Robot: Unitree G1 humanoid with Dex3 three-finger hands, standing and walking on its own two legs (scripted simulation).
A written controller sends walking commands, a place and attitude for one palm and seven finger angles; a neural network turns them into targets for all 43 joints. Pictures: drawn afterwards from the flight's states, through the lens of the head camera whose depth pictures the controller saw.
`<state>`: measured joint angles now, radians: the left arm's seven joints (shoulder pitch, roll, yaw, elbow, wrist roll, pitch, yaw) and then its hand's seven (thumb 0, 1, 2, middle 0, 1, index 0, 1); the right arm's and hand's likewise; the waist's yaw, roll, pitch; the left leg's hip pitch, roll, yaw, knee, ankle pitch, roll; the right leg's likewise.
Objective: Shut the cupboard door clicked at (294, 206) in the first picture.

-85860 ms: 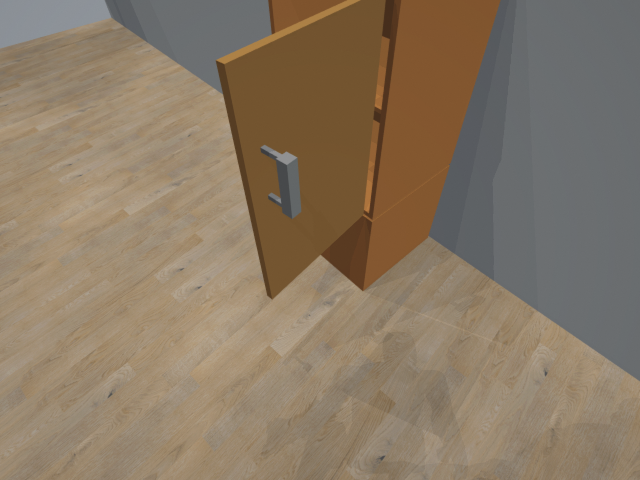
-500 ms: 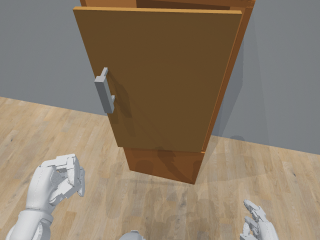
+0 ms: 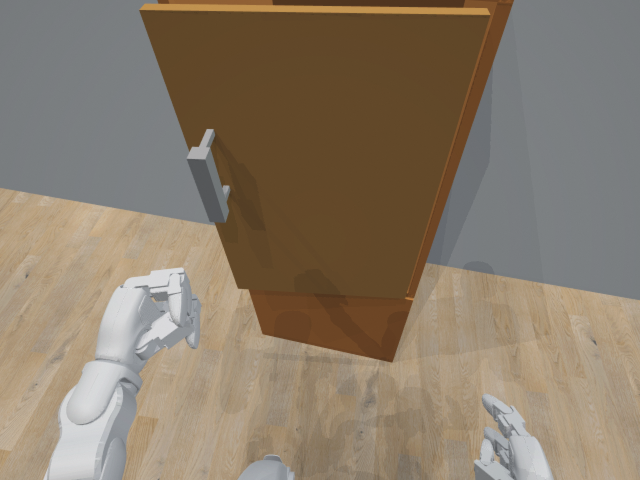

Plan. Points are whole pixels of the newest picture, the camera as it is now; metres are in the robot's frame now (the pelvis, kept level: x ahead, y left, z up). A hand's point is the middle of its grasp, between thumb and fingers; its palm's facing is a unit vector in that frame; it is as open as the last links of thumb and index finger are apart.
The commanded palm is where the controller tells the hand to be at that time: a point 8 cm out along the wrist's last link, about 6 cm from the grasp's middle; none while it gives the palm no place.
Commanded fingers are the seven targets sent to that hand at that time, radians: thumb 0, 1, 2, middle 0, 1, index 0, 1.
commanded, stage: bring the fist close to the handle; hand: left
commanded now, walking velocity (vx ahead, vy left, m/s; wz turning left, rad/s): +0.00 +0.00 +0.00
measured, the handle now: (214, 176) +0.51 +0.19 +0.08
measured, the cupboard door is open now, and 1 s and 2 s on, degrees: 9 9 0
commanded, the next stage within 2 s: push the door shut along its arc in 1.10 s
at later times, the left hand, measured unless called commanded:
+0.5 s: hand (208, 250) +0.37 +0.17 +0.08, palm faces -0.01 -1.00 -0.01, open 3.1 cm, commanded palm +0.36 +0.22 +0.08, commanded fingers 0.00 0.90 0.90 -1.30 -1.50 -1.30 -1.50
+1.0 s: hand (216, 226) +0.42 +0.17 +0.08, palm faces +0.00 -1.00 -0.01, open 3.1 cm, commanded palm +0.39 +0.22 +0.08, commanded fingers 0.00 0.90 0.90 -1.30 -1.50 -1.30 -1.50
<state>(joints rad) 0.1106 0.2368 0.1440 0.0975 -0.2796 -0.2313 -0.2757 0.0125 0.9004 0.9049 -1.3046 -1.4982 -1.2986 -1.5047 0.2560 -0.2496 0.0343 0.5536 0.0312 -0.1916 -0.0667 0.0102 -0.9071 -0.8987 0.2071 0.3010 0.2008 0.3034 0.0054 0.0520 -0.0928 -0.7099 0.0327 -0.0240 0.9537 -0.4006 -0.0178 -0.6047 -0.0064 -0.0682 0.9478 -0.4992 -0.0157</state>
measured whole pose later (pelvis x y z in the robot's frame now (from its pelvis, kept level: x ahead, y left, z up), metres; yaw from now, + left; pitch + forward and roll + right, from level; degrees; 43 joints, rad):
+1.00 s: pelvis +0.00 +0.00 +0.00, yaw -3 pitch +13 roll -1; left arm -0.48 0.29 0.29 0.79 -0.19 -0.34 -0.19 0.01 0.90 0.90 -1.30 -1.50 -1.30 -1.50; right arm 0.35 -0.26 0.00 0.63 0.02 -0.03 -0.03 0.01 -0.91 -0.90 0.21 0.30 0.20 0.30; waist -0.07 0.03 -0.11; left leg -0.76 0.05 0.02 0.92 -0.38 -0.01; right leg -0.68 0.01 -0.02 0.92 -0.46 -0.01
